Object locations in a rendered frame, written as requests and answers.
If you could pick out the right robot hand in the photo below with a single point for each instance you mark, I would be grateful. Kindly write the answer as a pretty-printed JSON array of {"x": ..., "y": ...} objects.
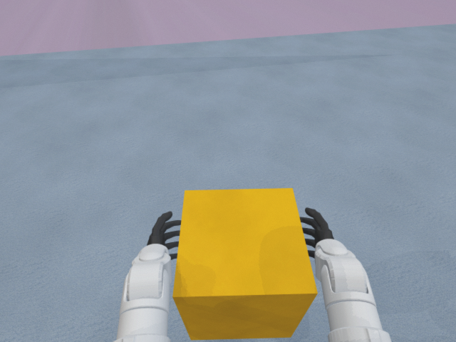
[{"x": 320, "y": 231}]

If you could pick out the right robot forearm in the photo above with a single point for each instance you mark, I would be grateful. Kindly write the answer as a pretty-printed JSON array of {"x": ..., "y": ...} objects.
[{"x": 347, "y": 294}]

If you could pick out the left robot forearm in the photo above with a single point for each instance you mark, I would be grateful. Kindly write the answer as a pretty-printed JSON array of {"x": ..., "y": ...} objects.
[{"x": 145, "y": 302}]

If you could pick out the carton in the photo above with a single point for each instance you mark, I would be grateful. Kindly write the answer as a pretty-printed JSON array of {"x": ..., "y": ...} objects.
[{"x": 243, "y": 268}]

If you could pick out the left robot hand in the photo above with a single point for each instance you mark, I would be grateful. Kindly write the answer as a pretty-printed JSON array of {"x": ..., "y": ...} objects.
[{"x": 159, "y": 236}]

